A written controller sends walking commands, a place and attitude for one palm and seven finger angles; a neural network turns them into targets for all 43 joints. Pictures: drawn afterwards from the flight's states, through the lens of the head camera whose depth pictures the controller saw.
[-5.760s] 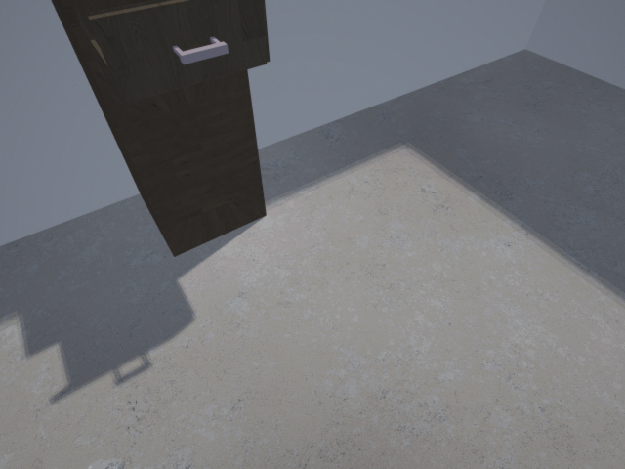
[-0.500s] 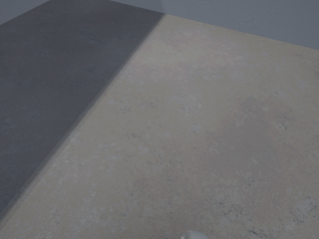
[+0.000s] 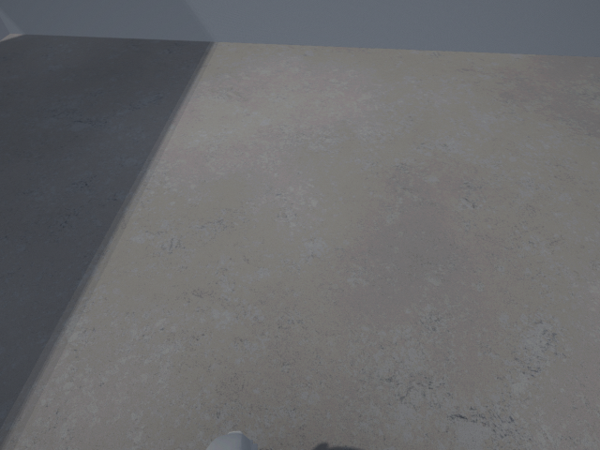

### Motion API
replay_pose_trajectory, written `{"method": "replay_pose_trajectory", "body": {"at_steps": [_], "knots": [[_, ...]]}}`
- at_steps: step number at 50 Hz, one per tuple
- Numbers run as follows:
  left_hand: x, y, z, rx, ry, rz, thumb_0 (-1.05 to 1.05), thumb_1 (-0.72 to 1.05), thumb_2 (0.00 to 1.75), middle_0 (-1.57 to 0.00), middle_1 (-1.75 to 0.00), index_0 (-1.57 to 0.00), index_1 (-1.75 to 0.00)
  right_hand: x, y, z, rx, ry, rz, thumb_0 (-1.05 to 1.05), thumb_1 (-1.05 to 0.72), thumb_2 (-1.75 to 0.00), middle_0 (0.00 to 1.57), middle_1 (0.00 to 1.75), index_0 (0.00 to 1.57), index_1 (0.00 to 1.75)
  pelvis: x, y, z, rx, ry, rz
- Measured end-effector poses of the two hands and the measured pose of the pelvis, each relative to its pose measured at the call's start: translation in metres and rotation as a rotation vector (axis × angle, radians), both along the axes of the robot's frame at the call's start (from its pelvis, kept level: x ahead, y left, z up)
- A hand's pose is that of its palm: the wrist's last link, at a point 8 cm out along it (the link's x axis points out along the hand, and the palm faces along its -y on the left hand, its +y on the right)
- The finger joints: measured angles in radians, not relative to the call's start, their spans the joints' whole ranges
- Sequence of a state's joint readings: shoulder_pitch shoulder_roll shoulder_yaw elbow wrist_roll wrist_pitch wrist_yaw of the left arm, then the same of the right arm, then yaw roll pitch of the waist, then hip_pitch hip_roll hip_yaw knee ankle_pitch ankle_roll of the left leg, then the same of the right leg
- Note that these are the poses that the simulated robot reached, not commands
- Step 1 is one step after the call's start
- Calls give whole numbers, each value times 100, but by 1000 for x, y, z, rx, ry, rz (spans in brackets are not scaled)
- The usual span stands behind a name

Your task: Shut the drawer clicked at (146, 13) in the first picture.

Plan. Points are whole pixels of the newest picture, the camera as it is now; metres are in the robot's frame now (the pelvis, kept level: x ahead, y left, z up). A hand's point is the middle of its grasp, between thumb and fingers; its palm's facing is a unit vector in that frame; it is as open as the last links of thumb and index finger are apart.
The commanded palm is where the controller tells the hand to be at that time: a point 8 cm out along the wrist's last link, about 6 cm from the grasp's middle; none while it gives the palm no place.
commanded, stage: turn to face it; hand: left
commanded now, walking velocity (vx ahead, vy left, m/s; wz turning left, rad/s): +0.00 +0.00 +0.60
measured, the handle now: out of the picture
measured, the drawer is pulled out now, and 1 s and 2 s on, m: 0.21 0.21 0.21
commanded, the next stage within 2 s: none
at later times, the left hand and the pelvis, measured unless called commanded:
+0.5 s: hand out of the picture +0.09 +0.22 -0.16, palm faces +0.27 -0.93 -0.27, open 7.4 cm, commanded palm none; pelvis +0.04 +0.00 +0.00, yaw +15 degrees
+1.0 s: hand out of the picture -0.06 +0.18 -0.19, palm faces +0.59 -0.77 -0.24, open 7.4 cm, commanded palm none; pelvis +0.03 -0.01 -0.02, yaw +35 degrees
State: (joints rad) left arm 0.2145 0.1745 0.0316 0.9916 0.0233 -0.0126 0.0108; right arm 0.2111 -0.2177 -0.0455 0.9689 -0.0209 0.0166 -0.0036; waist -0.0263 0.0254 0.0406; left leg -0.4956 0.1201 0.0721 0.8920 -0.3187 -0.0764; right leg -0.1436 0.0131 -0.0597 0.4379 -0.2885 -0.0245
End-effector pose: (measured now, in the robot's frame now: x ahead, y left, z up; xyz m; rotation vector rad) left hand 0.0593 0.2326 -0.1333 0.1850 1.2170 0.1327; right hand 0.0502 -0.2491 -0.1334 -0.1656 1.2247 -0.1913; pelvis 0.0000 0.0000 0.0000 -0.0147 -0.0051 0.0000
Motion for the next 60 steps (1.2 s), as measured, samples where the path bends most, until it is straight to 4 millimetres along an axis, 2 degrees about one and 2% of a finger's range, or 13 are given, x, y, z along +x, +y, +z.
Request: {"method": "replay_pose_trajectory", "body": {"at_steps": [7,10,14,20,26,28,31,37,42,49,52,56,60], "knots": [[-2,20,-32,-46,47,113,0,91,90,-20,-30,-20,-30,43,38,-7,-5,17,94,0,-91,-90,19,30,20,30,31,22,-16,-14,-18,67],[-7,28,-30,-42,79,141,0,91,90,-20,-30,-20,-30,50,49,-6,-4,31,110,0,-91,-90,20,30,20,30,34,27,-13,-13,-5,84],[-8,36,-18,-28,80,173,0,91,90,-20,-30,-20,-30,55,51,-2,-2,54,136,0,-92,-90,20,30,20,30,35,29,-5,-11,16,122],[0,42,-2,21,27,221,0,91,90,-20,-30,-20,-30,63,38,-2,5,73,176,0,-91,-90,20,30,20,30,36,19,-1,-10,28,188],[5,28,11,75,-61,278,0,90,90,-19,-30,-20,-30,82,8,-12,15,76,234,1,-90,-90,20,30,20,30,36,-8,-5,2,29,273],[-1,20,13,101,-86,297,0,90,90,-20,-30,-20,-30,94,-3,-19,20,68,253,1,-90,-90,20,30,20,30,37,-19,-10,19,32,296],[-19,6,21,112,-73,342,0,90,90,-20,-30,-20,-30,114,-13,-16,15,59,301,1,-90,-90,20,30,20,30,38,-28,-5,27,22,345],[-50,-15,23,91,-24,421,0,90,90,-20,-30,-20,-30,153,-13,-4,4,29,403,1,-91,-90,19,30,20,30,42,-37,2,47,21,433],[-81,-27,13,50,12,505,0,90,90,-20,-30,-20,-30,183,10,-1,-15,37,515,1,-91,-90,19,30,20,30,42,-33,1,46,32,507],[-147,-22,-18,-4,100,659,0,90,90,-20,-30,-20,-30,227,83,3,-29,-68,701,1,-91,-90,19,30,20,30,33,-11,-15,18,43,606],[-167,-14,-21,-1,147,704,0,90,90,-20,-30,-20,-30,234,107,10,-18,-118,744,1,-91,-90,20,30,20,30,31,-6,-14,14,35,629],[-169,0,-9,23,118,749,1,90,90,-20,-30,-20,-30,234,122,17,-14,-117,781,0,-90,-90,20,30,20,30,33,-3,-6,-3,27,674],[-156,11,3,60,50,774,1,90,90,-19,-30,-20,-30,233,126,14,-2,-83,812,0,-90,-90,20,30,20,30,39,-4,-2,-4,26,721]]}}
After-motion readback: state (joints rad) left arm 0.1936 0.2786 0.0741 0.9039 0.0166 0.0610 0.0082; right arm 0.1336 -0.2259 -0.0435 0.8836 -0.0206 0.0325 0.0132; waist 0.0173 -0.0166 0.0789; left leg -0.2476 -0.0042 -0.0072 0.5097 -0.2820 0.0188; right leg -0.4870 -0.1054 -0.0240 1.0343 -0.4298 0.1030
